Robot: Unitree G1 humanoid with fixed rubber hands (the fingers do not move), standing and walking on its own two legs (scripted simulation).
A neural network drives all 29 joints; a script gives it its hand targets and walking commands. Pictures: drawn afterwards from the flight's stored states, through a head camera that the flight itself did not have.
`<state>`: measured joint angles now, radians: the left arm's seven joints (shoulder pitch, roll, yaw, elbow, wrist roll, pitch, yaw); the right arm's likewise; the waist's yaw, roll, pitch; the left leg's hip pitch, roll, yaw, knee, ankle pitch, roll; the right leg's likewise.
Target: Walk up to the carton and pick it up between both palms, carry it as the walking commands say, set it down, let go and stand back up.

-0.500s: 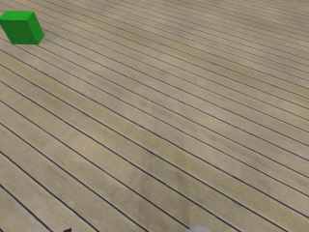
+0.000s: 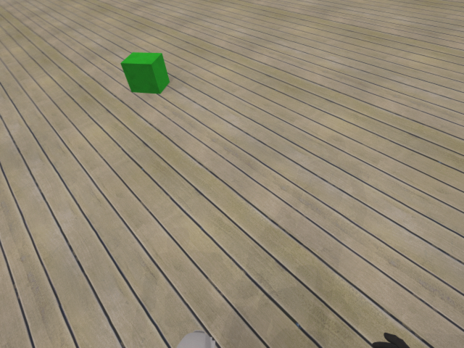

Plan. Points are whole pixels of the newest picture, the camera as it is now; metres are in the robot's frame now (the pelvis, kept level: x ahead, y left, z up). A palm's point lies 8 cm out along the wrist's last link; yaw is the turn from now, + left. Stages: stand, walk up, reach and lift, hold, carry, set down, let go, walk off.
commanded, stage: walk up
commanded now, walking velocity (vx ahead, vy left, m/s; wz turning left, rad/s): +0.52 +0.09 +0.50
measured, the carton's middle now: (146, 73) +2.43 +0.97 -0.65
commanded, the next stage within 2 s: none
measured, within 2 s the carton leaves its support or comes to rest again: neither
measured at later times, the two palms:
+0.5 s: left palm (92, 273) +0.32 +0.38 -0.13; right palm (316, 257) +0.37 -0.14 -0.13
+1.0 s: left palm (105, 219) +0.47 +0.41 -0.13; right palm (265, 145) +0.77 -0.04 -0.13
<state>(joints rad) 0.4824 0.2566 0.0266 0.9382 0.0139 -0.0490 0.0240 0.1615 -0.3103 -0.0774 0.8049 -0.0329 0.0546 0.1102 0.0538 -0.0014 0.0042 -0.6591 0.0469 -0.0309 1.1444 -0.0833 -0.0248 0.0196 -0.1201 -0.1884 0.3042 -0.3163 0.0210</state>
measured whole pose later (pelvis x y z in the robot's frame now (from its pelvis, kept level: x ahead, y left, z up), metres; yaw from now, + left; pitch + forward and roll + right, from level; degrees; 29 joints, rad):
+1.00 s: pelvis +0.59 +0.17 +0.00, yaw +18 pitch +0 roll +1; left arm 0.38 0.25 0.05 1.00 0.03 -0.06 0.00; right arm 0.17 -0.25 -0.05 0.91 -0.03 0.00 0.07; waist 0.05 0.00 0.07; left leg -0.58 0.09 -0.01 0.93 -0.16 -0.01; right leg -0.19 -0.13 -0.16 0.42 -0.22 0.03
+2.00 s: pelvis +1.07 +0.40 +0.00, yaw +20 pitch +0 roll +3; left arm 0.48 0.18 0.04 1.07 0.02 -0.08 0.00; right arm 0.13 -0.26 -0.06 0.95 -0.03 0.00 0.06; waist 0.08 0.01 0.07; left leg -0.63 0.10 0.01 0.92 -0.06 -0.03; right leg -0.06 -0.08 -0.11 0.34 -0.27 -0.01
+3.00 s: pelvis +1.56 +0.63 -0.01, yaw +22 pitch +1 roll +0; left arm 0.20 0.23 0.07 1.02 0.01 -0.08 0.00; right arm 0.30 -0.18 -0.05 1.05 -0.02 -0.06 0.00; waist 0.00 0.01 0.06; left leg -0.45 0.08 0.01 1.24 -0.36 0.02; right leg -0.30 -0.05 -0.20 0.50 -0.22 -0.05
